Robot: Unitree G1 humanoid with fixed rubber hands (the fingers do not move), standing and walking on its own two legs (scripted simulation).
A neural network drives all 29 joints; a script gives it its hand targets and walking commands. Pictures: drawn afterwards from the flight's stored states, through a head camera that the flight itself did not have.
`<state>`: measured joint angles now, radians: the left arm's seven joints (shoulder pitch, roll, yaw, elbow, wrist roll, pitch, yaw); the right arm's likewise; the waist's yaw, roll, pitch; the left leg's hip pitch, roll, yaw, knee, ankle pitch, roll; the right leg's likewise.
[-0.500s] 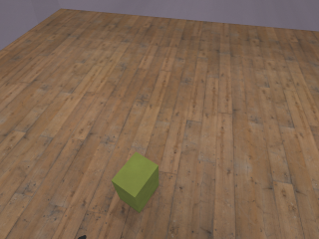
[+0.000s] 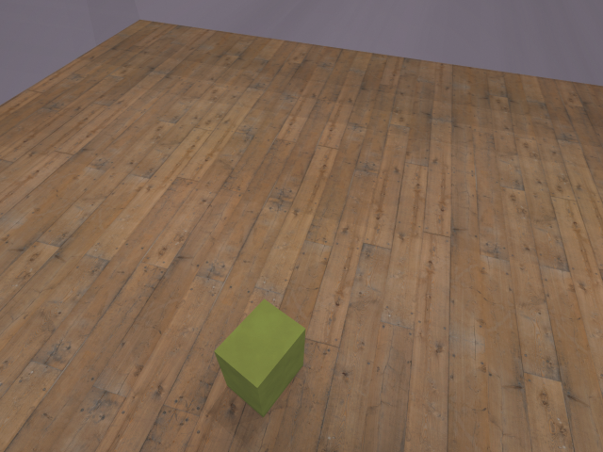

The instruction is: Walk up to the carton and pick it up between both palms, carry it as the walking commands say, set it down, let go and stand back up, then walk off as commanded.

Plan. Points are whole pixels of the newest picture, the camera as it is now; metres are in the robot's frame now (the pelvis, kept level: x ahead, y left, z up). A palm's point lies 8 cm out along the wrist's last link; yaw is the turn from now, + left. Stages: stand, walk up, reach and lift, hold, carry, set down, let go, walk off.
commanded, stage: walk up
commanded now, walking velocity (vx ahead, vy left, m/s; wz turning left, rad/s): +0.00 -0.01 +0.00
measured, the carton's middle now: (263, 359) +0.49 +0.10 -0.64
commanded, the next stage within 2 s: none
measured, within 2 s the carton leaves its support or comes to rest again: neither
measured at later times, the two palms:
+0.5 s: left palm out of the picture +0.01 +0.31 -0.16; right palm out of the picture +0.05 -0.23 -0.14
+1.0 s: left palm out of the picture -0.10 +0.18 -0.12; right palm (464, 401) +0.22 -0.25 -0.13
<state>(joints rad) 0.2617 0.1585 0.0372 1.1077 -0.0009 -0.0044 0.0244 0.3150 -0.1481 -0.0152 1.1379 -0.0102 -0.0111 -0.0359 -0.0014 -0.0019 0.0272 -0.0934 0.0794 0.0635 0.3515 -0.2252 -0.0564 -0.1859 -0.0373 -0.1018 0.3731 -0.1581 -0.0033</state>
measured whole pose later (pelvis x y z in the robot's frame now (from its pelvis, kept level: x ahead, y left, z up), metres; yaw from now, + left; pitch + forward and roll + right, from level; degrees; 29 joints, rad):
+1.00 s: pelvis +0.04 -0.03 +0.00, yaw +25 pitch +2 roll +1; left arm 0.41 0.22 0.04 0.89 0.05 0.02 0.01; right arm 0.24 -0.28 -0.10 0.93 -0.02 0.06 -0.02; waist 0.08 0.01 0.02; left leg -0.52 0.02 0.05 1.01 -0.33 0.02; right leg -0.15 0.03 -0.21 0.32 -0.23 -0.10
